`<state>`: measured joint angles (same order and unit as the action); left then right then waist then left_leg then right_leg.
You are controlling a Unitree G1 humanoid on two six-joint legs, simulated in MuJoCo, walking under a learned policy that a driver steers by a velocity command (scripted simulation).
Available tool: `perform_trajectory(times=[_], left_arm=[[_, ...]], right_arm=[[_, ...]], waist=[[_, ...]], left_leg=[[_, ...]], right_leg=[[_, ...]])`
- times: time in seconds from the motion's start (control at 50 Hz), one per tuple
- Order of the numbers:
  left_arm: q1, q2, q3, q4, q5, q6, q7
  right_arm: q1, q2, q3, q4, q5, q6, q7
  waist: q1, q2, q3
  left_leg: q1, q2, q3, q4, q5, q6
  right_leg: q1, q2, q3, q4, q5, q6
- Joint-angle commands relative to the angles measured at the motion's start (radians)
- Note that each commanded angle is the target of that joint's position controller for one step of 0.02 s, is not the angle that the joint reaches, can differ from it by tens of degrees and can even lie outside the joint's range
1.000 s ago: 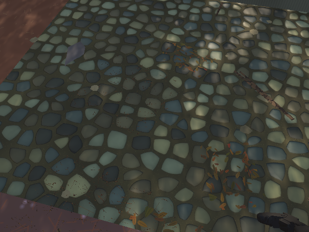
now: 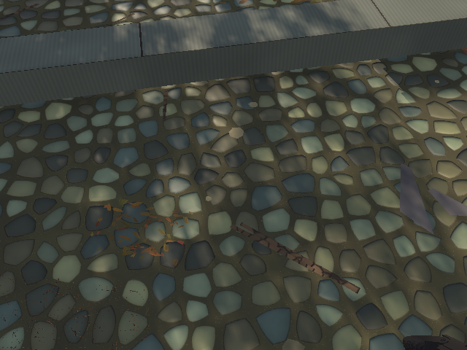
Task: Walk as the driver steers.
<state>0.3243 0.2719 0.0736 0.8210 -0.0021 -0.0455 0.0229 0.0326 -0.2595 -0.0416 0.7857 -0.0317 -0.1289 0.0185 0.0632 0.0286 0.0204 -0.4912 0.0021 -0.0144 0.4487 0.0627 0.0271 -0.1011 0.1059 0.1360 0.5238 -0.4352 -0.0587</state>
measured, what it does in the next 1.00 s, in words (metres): walks ahead: right foot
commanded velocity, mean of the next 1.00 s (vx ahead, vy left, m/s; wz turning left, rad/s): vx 0.20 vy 0.00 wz -0.05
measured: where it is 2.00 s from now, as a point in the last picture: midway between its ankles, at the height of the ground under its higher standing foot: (240, 232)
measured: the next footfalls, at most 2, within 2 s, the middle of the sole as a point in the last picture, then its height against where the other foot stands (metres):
right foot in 0.28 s outside the picture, level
right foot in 1.14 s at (315, 338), level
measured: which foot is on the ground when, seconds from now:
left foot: down 0.00-1.00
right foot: down 0.00-0.00, up 0.02-0.26, down 0.28-0.72, up 0.74-1.00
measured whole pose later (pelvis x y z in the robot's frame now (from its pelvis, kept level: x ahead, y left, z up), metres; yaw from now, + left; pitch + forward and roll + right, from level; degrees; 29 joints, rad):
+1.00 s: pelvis +0.25 +0.00 +0.02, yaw -1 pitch +2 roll +0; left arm 0.08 0.25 0.06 0.82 -0.02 -0.09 -0.01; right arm 0.42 -0.22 -0.03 1.03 0.01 -0.07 0.00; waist -0.08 -0.02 0.01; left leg 0.02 -0.02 0.01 0.24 -0.29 0.03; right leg -0.61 -0.08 -0.01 0.71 -0.09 0.00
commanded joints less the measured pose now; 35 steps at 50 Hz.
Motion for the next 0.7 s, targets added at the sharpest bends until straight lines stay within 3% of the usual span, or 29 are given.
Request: perform_trajectory(times=[0.02,0.04,0.06,0.08,0.1,0.14,0.18,0.24,0.28,0.3,0.32,0.34,0.36,0.42,0.48,0.5,0.54,0.56,0.6,0.64,0.66,0.68,0.7], left_arm=[[0.177,0.030,-0.009,-0.035,0.000,-0.016,0.002],[0.210,0.085,-0.004,-0.016,-0.013,-0.010,-0.006],[0.124,0.143,0.012,-0.027,-0.024,0.007,-0.004],[0.038,0.143,0.014,-0.043,-0.020,0.028,0.004],[0.001,0.129,0.015,-0.052,-0.010,0.049,0.011],[0.011,0.076,0.005,-0.046,-0.003,0.076,0.022],[0.032,0.037,-0.007,-0.025,0.003,0.072,0.027],[0.050,0.038,-0.006,0.005,0.006,0.067,0.021],[0.012,0.052,-0.005,-0.004,0.028,0.070,0.017],[-0.019,0.088,-0.001,-0.025,0.036,0.071,0.020],[-0.043,0.141,0.013,-0.013,0.023,0.070,0.022],[-0.058,0.094,0.005,-0.011,0.021,0.061,0.018],[-0.063,0.067,-0.003,-0.004,0.025,0.049,0.018],[-0.060,0.057,-0.005,0.012,0.016,0.019,0.015],[-0.037,0.063,-0.004,0.032,0.009,0.011,0.015],[-0.012,0.061,-0.003,0.046,0.007,0.013,0.015],[-0.001,0.085,0.006,0.053,-0.003,0.019,0.015],[0.008,0.091,0.008,0.052,-0.008,0.016,0.015],[0.052,0.118,0.016,0.060,-0.018,-0.004,0.013],[0.046,0.140,0.024,0.064,-0.025,-0.024,0.012],[0.026,0.130,0.022,0.061,-0.025,-0.029,0.010],[-0.015,0.120,0.020,0.049,-0.024,-0.030,0.007],[-0.085,0.099,0.014,0.022,-0.025,-0.031,0.005]], right_arm=[[0.230,-0.202,-0.050,-0.012,-0.027,-0.004,-0.005],[0.269,-0.132,-0.036,0.010,0.013,0.014,0.002],[0.215,-0.118,-0.030,-0.002,0.033,0.028,0.005],[0.146,-0.097,-0.020,-0.015,0.028,0.042,0.002],[0.077,-0.073,-0.007,-0.022,0.019,0.052,0.001],[0.010,-0.084,-0.010,-0.017,0.004,0.071,-0.003],[0.018,-0.096,-0.016,-0.005,0.001,0.079,-0.010],[0.025,-0.097,-0.016,0.013,0.024,0.087,-0.019],[0.050,-0.065,-0.002,0.030,0.027,0.092,-0.019],[0.061,-0.055,0.003,0.036,0.019,0.091,-0.016],[0.086,-0.064,-0.005,0.034,0.018,0.093,-0.015],[0.068,-0.072,-0.005,0.042,0.013,0.093,-0.019],[0.074,-0.067,-0.006,0.047,0.017,0.094,-0.022],[0.110,-0.058,-0.006,0.077,0.019,0.097,-0.031],[0.111,-0.055,-0.007,0.097,0.023,0.096,-0.029],[0.124,-0.051,-0.007,0.111,0.025,0.098,-0.029],[0.121,-0.065,-0.014,0.121,0.039,0.103,-0.030],[0.112,-0.065,-0.015,0.119,0.043,0.099,-0.029],[0.085,-0.049,-0.014,0.108,0.053,0.069,-0.022],[0.080,-0.045,-0.015,0.103,0.056,0.035,-0.009],[0.106,-0.048,-0.018,0.114,0.057,0.023,-0.002],[0.170,-0.055,-0.023,0.140,0.059,0.017,0.002],[0.258,-0.087,-0.035,0.175,0.061,0.015,0.004]], waist=[[-0.077,0.183,-0.386],[-0.086,0.198,-0.463],[-0.100,0.106,-0.351],[-0.093,0.042,-0.250],[-0.069,0.028,-0.166],[-0.029,0.100,-0.093],[-0.030,0.130,-0.120],[-0.012,0.099,-0.166],[-0.017,0.065,-0.123],[-0.036,0.020,-0.078],[-0.088,-0.094,-0.025],[-0.071,-0.100,0.002],[-0.077,-0.111,0.012],[-0.080,-0.099,-0.002],[-0.071,-0.068,-0.034],[-0.065,-0.066,-0.059],[-0.059,-0.087,-0.013],[-0.053,-0.101,0.028],[-0.036,-0.155,0.084],[-0.049,-0.195,0.108],[-0.069,-0.188,0.093],[-0.104,-0.173,0.065],[-0.147,-0.118,0.048]], left_leg=[[0.741,0.382,-0.365,0.078,0.802,0.294],[0.763,0.432,-0.504,0.038,0.595,0.337],[0.656,0.387,-0.476,-0.009,0.321,0.297],[0.527,0.339,-0.409,-0.053,0.137,0.251],[0.385,0.303,-0.352,-0.102,0.008,0.227],[0.183,0.209,-0.233,-0.172,-0.115,0.175],[0.155,0.178,-0.166,-0.172,-0.051,0.177],[0.156,0.181,-0.147,-0.155,-0.188,0.167],[0.087,0.141,-0.134,-0.163,-0.464,0.090],[0.056,0.108,-0.111,-0.134,-0.560,0.042],[0.110,0.038,-0.036,-0.111,-0.526,0.007],[0.184,0.028,-0.020,-0.065,-0.458,-0.009],[0.216,0.030,-0.019,-0.044,-0.409,-0.003],[0.233,0.033,-0.017,-0.008,-0.286,0.018],[0.260,0.034,-0.009,0.021,-0.155,0.019],[0.270,0.020,0.006,0.034,-0.223,0.021],[0.210,-0.015,0.038,0.079,-0.483,0.030],[0.151,-0.023,0.043,0.102,-0.568,0.035],[0.033,-0.033,0.065,0.200,-0.538,0.040],[-0.021,-0.012,0.054,0.233,-0.446,0.064],[0.027,-0.004,0.045,0.195,-0.421,0.077],[0.138,-0.001,0.036,0.140,-0.387,0.090],[0.264,0.022,-0.021,0.063,-0.374,0.111]], right_leg=[[-0.335,-0.009,0.026,0.566,-0.018,0.057],[-0.410,-0.025,0.060,0.676,-0.292,0.079],[-0.463,-0.063,0.066,0.741,-0.245,0.097],[-0.480,-0.096,0.023,0.728,-0.189,0.110],[-0.459,-0.129,0.001,0.653,-0.147,0.115],[-0.310,-0.151,-0.058,0.429,-0.098,0.118],[-0.201,-0.138,-0.093,0.280,-0.043,0.116],[-0.064,-0.128,-0.120,0.068,0.198,0.092],[0.001,-0.148,-0.094,-0.038,0.276,0.055],[-0.020,-0.213,-0.021,-0.091,0.238,0.024],[-0.164,-0.207,-0.015,-0.094,0.039,-0.007],[-0.250,-0.187,-0.024,-0.127,-0.060,-0.002],[-0.277,-0.184,-0.028,-0.142,-0.052,0.016],[-0.233,-0.174,-0.045,-0.110,0.121,0.046],[-0.192,-0.168,-0.053,-0.076,0.240,0.043],[-0.177,-0.162,-0.060,-0.082,0.169,0.037],[-0.202,-0.165,-0.035,-0.105,-0.071,-0.005],[-0.208,-0.191,0.008,-0.133,-0.168,-0.035],[-0.154,-0.291,0.160,-0.208,-0.229,-0.103],[-0.095,-0.381,0.278,-0.221,-0.093,-0.155],[-0.098,-0.377,0.260,-0.194,0.001,-0.147],[-0.139,-0.345,0.203,-0.153,0.069,-0.119],[-0.220,-0.268,0.090,-0.056,0.152,-0.068]])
